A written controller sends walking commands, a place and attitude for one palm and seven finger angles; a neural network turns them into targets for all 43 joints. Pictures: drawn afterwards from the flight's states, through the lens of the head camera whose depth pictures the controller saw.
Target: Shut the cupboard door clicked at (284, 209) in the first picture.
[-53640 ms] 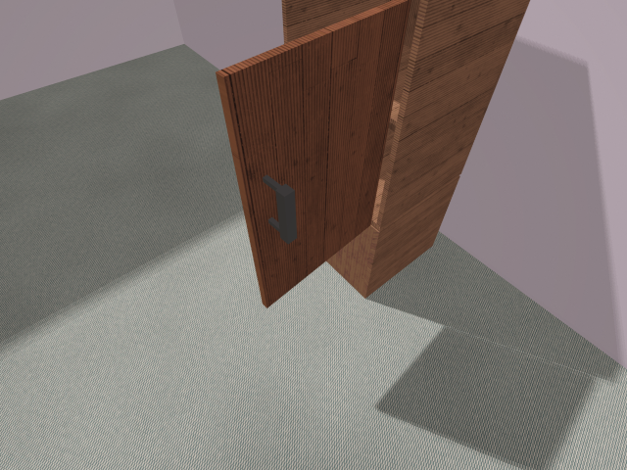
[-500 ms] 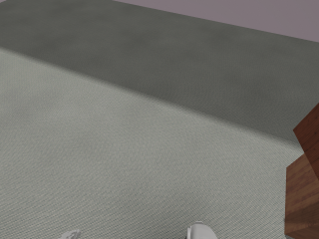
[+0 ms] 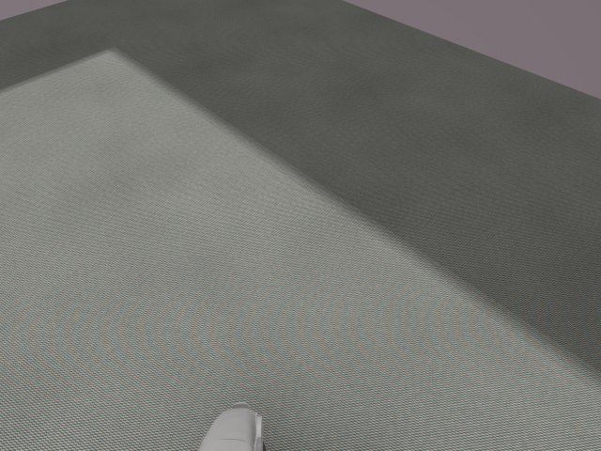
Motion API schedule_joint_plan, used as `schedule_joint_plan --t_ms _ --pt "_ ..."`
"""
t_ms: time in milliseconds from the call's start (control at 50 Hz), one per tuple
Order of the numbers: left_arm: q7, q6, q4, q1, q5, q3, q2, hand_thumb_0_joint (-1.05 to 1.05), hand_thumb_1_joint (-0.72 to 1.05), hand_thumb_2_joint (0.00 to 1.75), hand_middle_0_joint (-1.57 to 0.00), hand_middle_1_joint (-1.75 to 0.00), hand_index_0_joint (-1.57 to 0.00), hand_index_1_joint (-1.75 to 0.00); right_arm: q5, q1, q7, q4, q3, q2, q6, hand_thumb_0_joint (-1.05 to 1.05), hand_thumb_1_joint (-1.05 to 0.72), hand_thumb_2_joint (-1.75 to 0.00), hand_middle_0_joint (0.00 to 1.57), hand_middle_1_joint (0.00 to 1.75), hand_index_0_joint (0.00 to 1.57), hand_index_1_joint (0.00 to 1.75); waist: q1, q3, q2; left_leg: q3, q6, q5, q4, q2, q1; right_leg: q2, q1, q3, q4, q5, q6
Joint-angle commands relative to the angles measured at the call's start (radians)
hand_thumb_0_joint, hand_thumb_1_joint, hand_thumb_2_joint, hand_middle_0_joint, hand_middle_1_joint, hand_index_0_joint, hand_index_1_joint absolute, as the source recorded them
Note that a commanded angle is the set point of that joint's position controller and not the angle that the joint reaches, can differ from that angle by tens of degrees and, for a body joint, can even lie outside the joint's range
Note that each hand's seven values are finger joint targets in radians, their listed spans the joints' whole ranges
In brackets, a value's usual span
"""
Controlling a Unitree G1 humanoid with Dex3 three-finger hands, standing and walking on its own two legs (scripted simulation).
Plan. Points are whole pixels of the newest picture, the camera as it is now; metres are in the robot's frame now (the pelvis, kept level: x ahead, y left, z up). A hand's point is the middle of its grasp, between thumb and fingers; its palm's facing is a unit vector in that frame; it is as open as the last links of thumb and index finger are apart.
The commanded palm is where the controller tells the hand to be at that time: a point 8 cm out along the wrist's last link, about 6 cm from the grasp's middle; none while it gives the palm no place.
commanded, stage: walk to a spot facing it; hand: left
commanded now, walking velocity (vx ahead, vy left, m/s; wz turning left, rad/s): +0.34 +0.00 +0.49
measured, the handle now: out of the picture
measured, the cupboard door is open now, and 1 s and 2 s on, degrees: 23 23 23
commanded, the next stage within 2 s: turn to face it in 0.48 s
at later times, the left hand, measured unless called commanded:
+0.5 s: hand (160, 363) +0.26 +0.25 -0.15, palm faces +0.17 -0.97 -0.19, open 7.4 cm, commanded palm none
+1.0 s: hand (198, 311) +0.36 +0.21 -0.17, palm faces +0.09 -0.97 -0.23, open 7.3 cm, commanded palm none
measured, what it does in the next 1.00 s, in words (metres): walks ahead: left foot, then right foot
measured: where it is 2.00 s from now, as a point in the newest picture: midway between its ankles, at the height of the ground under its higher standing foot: (288, 384)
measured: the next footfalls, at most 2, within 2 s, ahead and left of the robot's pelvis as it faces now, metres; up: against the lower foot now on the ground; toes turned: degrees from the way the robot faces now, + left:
left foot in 0.14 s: +0.20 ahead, +0.13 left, +0.00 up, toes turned +12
right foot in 0.66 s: +0.40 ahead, -0.06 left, +0.00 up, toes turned +4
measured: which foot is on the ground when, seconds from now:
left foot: up 0.00-0.12, down 0.14-0.68, up 0.70-1.00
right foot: down 0.00-0.16, up 0.18-0.64, down 0.66-1.00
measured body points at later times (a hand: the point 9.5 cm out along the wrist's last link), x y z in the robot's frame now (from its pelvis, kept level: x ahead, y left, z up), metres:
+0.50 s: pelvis +0.19 +0.05 +0.00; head +0.21 +0.06 +0.45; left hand +0.25 +0.30 -0.14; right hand +0.22 -0.18 -0.15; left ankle +0.16 +0.12 -0.74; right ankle +0.30 -0.10 -0.68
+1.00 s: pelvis +0.34 +0.02 +0.00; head +0.39 +0.02 +0.45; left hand +0.36 +0.27 -0.15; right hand +0.45 -0.21 -0.15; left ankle +0.35 +0.17 -0.68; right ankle +0.36 -0.06 -0.74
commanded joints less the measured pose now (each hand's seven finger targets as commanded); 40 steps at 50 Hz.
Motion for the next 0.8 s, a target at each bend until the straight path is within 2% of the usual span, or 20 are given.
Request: schedule_joint_plan --t_ms 0,60,80,100,120,140,160,180,240,300,400,540,600,620,640,660,680,700,720,780 --pt "0.01 -0.017 -0.021 0.098 -0.003 0.034 0.165 0.0 0.9 0.9 -0.2 -0.3 -0.2 -0.3 0.005 -0.119 0.012 -0.125 0.017 -0.015 -0.042 0.0 -0.9 -0.9 0.2 0.3 0.2 0.3 0.037 -0.002 -0.105 0.032 0.031 -0.038 -0.167 0.001 -0.067 -0.323 0.166 0.136 -0.08 0.557 -0.082" --pt "0.005 -0.014 -0.027 0.065 -0.005 0.043 0.204 0.0 0.9 0.9 -0.2 -0.3 -0.2 -0.3 0.003 -0.022 0.003 -0.115 0.007 -0.047 -0.053 0.0 -0.9 -0.9 0.2 0.3 0.2 0.3 -0.019 -0.05 -0.106 0.101 0.074 -0.101 -0.247 -0.078 0.156 -0.329 0.126 0.08 0.099 0.791 -0.074" --pt "0.003 -0.011 -0.031 0.049 -0.011 0.043 0.217 0.0 0.9 0.9 -0.2 -0.3 -0.2 -0.3 -0.002 0.073 -0.002 -0.09 -0.002 -0.076 -0.055 0.0 -0.9 -0.9 0.2 0.3 0.2 0.3 -0.07 -0.097 -0.089 0.107 0.088 -0.058 -0.297 -0.109 0.329 -0.304 0.044 0.041 0.242 0.788 -0.05" --pt "-0.003 -0.008 -0.043 0.03 -0.017 0.041 0.216 0.0 0.9 0.9 -0.2 -0.3 -0.2 -0.3 -0.006 0.216 -0.009 -0.057 -0.018 -0.135 -0.057 0.0 -0.9 -0.9 0.2 0.3 0.2 0.3 -0.145 -0.186 -0.019 0.048 0.112 0.001 -0.355 -0.087 0.585 -0.257 -0.117 0.019 0.465 0.613 -0.017" --pt "-0.018 -0.002 -0.078 0.045 -0.026 0.039 0.162 0.0 0.9 0.9 -0.2 -0.3 -0.2 -0.3 -0.014 0.322 -0.023 -0.036 -0.052 -0.267 -0.064 0.0 -0.9 -0.9 0.2 0.3 0.2 0.3 -0.171 -0.283 0.252 -0.391 0.22 0.048 -0.451 0.187 0.822 -0.099 -0.424 0.035 0.792 0.012 0.051" --pt "-0.018 0.004 -0.145 -0.079 -0.022 0.022 0.169 0.0 0.9 0.9 -0.2 -0.3 -0.2 -0.3 0.005 0.383 -0.044 -0.02 -0.058 -0.322 -0.061 0.0 -0.9 -0.9 0.2 0.3 0.2 0.3 -0.198 -0.284 0.234 -0.633 0.298 0.21 -0.541 0.312 0.889 -0.029 -0.632 0.202 0.971 -0.283 0.052" --pt "-0.011 0.009 -0.17 -0.15 -0.023 0.026 0.168 0.0 0.9 0.9 -0.2 -0.3 -0.2 -0.3 0.01 0.351 -0.056 -0.011 -0.055 -0.307 -0.058 0.0 -0.9 -0.9 0.2 0.3 0.2 0.3 -0.169 -0.182 0.065 -0.587 0.301 0.257 -0.567 0.339 0.804 -0.063 -0.687 0.294 1.024 -0.222 0.042" --pt "-0.006 0.011 -0.16 -0.135 -0.016 0.03 0.138 0.0 0.9 0.9 -0.2 -0.3 -0.2 -0.3 0.009 0.276 -0.058 -0.036 -0.037 -0.264 -0.068 0.0 -0.9 -0.9 0.2 0.3 0.2 0.3 -0.122 -0.143 0.023 -0.505 0.263 0.147 -0.596 0.309 0.646 -0.088 -0.649 0.31 1.013 -0.177 0.039" --pt "-0.016 0.048 -0.07 0.006 0.003 0.032 0.105 0.0 0.9 0.9 -0.2 -0.3 -0.2 -0.3 0.01 0.082 -0.064 -0.074 -0.001 -0.154 -0.082 0.0 -0.9 -0.9 0.2 0.3 0.2 0.3 -0.004 -0.047 0.135 -0.311 0.161 -0.112 -0.683 0.158 0.336 -0.114 -0.486 0.353 0.865 -0.006 0.05" --pt "-0.02 0.064 -0.062 0.007 0.003 0.031 0.093 0.0 0.9 0.9 -0.2 -0.3 -0.2 -0.3 0.012 0.116 -0.066 -0.043 0.003 -0.129 -0.087 0.0 -0.9 -0.9 0.2 0.3 0.2 0.3 0.005 -0.032 0.105 -0.275 0.163 -0.161 -0.737 0.12 0.308 -0.088 -0.486 0.342 0.776 0.071 0.054" --pt "-0.026 0.066 -0.108 -0.135 -0.002 0.027 0.095 0.0 0.9 0.9 -0.2 -0.3 -0.2 -0.3 0.014 0.197 -0.07 0.014 -0.002 -0.112 -0.093 0.0 -0.9 -0.9 0.2 0.3 0.2 0.3 -0.01 0.017 0.035 -0.278 0.191 -0.119 -0.781 0.126 0.374 -0.08 -0.55 0.351 0.592 0.17 0.062" --pt "-0.024 0.041 -0.144 -0.257 -0.008 0.01 0.089 0.0 0.9 0.9 -0.2 -0.3 -0.2 -0.3 0.008 0.293 -0.073 0.085 0.003 -0.091 -0.097 0.0 -0.9 -0.9 0.2 0.3 0.2 0.3 -0.042 0.007 0.084 -0.233 0.202 0.224 -0.662 0.137 0.513 -0.02 -0.439 0.309 0.275 0.126 0.036" --pt "-0.017 0.034 -0.086 -0.127 -0.01 0.011 0.09 0.0 0.9 0.9 -0.2 -0.3 -0.2 -0.3 0.012 0.299 -0.08 0.107 0.009 -0.08 -0.089 0.0 -0.9 -0.9 0.2 0.3 0.2 0.3 0.009 -0.05 0.075 -0.137 0.129 0.386 -0.496 0.082 0.508 0.04 -0.209 0.267 0.121 0.23 0.007" --pt "-0.011 0.028 -0.054 -0.03 -0.01 0.02 0.127 0.0 0.9 0.9 -0.2 -0.3 -0.2 -0.3 0.02 0.297 -0.078 0.11 0.012 -0.069 -0.092 0.0 -0.9 -0.9 0.2 0.3 0.2 0.3 0.051 -0.107 0.02 -0.103 0.094 0.368 -0.379 0.052 0.44 0.012 -0.034 0.325 0.098 0.316 -0.011" --pt "-0.001 0.018 -0.018 0.085 -0.006 0.035 0.188 0.0 0.9 0.9 -0.2 -0.3 -0.2 -0.3 0.027 0.301 -0.072 0.097 0.012 -0.048 -0.094 0.0 -0.9 -0.9 0.2 0.3 0.2 0.3 0.083 -0.174 -0.104 -0.037 0.05 0.181 -0.198 -0.027 0.27 -0.127 0.156 0.519 0.109 0.523 -0.078" --pt "0.004 0.017 0.01 0.148 -0.007 0.046 0.25 0.0 0.9 0.9 -0.2 -0.3 -0.2 -0.3 0.028 0.346 -0.074 0.085 0.013 -0.018 -0.094 0.0 -0.9 -0.9 0.2 0.3 0.2 0.3 0.072 -0.219 -0.241 0.033 0.009 -0.336 0.055 -0.139 0.128 -0.337 0.266 0.731 0.036 0.757 -0.201" --pt "0.01 0.015 0.009 0.134 -0.022 0.041 0.221 0.0 0.9 0.9 -0.2 -0.3 -0.2 -0.3 0.025 0.313 -0.083 0.085 0.015 -0.035 -0.086 0.0 -0.9 -0.9 0.2 0.3 0.2 0.3 0.07 -0.206 -0.215 -0.047 -0.001 -0.418 0.184 -0.098 0.082 -0.343 0.234 0.75 0.018 0.914 -0.246" --pt "0.017 0.013 0.002 0.078 -0.021 0.038 0.192 0.0 0.9 0.9 -0.2 -0.3 -0.2 -0.3 0.027 0.282 -0.085 0.085 0.015 -0.038 -0.081 0.0 -0.9 -0.9 0.2 0.3 0.2 0.3 0.051 -0.192 -0.255 -0.081 -0.01 -0.37 0.24 -0.064 0.054 -0.312 0.195 0.735 0.019 0.981 -0.251" --pt "0.021 0.022 -0.016 0.025 -0.024 0.033 0.167 0.0 0.9 0.9 -0.2 -0.3 -0.2 -0.3 0.03 0.223 -0.086 0.075 0.011 -0.041 -0.073 0.0 -0.9 -0.9 0.2 0.3 0.2 0.3 0.042 -0.14 -0.154 -0.09 -0.022 -0.314 0.252 -0.044 0.049 -0.283 0.118 0.666 0.009 0.976 -0.24" --pt "0.022 0.029 -0.041 -0.053 -0.023 0.035 0.145 0.0 0.9 0.9 -0.2 -0.3 -0.2 -0.3 0.023 0.182 -0.077 0.058 0.015 -0.002 -0.036 0.0 -0.9 -0.9 0.2 0.3 0.2 0.3 -0.007 -0.122 -0.062 -0.07 -0.046 -0.206 0.2 -0.025 0.1 -0.197 -0.041 0.534 -0.023 0.883 -0.186"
